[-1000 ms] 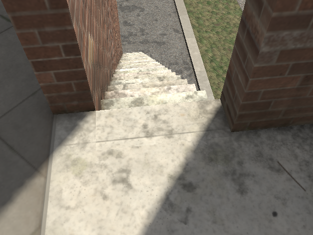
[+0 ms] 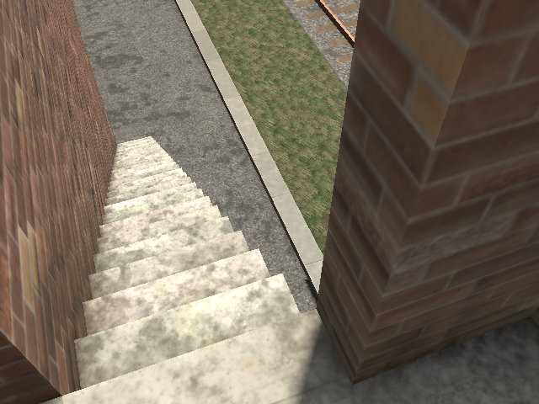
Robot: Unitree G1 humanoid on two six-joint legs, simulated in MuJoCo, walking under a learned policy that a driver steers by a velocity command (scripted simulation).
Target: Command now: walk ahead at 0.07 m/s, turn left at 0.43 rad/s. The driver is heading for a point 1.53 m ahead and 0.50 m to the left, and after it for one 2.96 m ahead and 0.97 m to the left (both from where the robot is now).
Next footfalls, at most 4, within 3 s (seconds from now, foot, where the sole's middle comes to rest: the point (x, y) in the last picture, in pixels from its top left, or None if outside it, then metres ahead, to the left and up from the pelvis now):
0.20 left None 0.09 0.15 -0.78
0.72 right None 0.14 -0.07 -0.78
1.04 left None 0.03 0.13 -0.78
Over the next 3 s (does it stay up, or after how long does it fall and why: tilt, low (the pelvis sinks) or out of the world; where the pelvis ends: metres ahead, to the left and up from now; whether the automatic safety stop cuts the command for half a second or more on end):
stays up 0.08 0.00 0.00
